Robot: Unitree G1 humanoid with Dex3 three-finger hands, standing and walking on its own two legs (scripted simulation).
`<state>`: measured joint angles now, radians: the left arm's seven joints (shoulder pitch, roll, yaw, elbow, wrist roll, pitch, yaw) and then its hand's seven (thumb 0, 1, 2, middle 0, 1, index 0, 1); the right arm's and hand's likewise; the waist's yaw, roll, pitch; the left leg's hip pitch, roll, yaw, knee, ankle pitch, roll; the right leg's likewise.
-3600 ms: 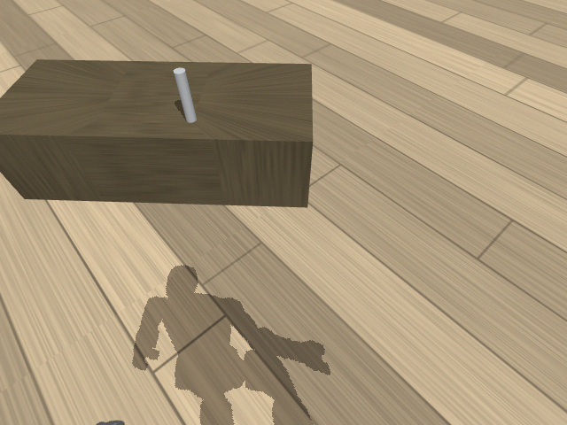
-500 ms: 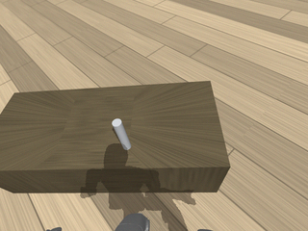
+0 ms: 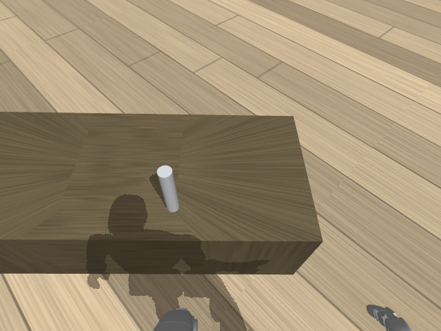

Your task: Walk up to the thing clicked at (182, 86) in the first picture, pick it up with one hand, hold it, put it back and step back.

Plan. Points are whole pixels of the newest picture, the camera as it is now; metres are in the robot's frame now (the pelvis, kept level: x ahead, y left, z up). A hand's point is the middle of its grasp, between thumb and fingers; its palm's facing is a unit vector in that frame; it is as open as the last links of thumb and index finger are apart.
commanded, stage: walk up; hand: left
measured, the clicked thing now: (169, 190) +0.51 +0.18 -0.26
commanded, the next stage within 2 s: stand in 1.54 s
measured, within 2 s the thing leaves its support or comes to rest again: neither
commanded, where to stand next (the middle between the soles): +0.09 -0.02 m, yaw +0 degrees
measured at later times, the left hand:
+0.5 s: hand out of the picture +0.10 +0.24 -0.14, palm faces -0.03 -0.94 -0.33, open 7.4 cm
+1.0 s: hand out of the picture +0.12 +0.25 -0.13, palm faces -0.04 -0.94 -0.34, open 7.4 cm
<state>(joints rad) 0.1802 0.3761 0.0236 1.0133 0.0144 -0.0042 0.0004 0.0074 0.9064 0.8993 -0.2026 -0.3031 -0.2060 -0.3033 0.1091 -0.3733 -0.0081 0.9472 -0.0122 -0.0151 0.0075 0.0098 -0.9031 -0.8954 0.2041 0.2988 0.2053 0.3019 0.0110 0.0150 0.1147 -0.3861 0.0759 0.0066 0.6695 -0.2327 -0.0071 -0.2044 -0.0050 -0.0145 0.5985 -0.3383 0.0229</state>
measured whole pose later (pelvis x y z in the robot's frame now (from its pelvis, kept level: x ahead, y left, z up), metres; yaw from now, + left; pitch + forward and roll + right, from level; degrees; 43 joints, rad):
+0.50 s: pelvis +0.02 -0.01 +0.02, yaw +0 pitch -3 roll -1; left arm 0.11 0.35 0.01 1.12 0.01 -0.01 -0.02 0.01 0.90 0.90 -0.20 -0.30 -0.21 -0.30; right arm 0.11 -0.36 0.00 1.14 -0.02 -0.02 0.02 0.01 -0.91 -0.90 0.20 0.30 0.20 0.30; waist -0.01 0.01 0.06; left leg -0.23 0.06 0.03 0.41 -0.13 -0.03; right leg -0.09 -0.02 0.00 0.39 -0.26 0.03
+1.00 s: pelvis +0.03 -0.01 +0.02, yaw -1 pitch -2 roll +0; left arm 0.09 0.35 0.01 1.15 0.01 0.00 -0.02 0.01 0.91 0.90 -0.20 -0.30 -0.21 -0.30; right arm 0.07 -0.34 0.00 1.14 -0.02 -0.02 0.01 0.01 -0.91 -0.90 0.20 0.30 0.20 0.30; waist -0.01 0.01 0.06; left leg -0.20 0.05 0.05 0.36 -0.12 -0.02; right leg -0.05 -0.03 0.01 0.34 -0.25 0.03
